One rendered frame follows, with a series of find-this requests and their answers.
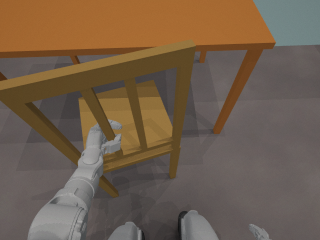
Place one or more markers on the robot left upper arm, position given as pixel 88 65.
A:
pixel 60 222

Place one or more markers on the right robot hand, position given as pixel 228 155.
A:
pixel 259 234

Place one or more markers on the robot right foot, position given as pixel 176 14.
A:
pixel 181 216

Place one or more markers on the left robot forearm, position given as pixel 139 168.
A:
pixel 82 185

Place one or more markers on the left robot hand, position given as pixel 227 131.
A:
pixel 97 139

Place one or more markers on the robot left shin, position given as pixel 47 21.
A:
pixel 130 223

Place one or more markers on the chair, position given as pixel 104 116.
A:
pixel 146 132

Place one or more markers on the table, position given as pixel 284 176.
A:
pixel 53 28

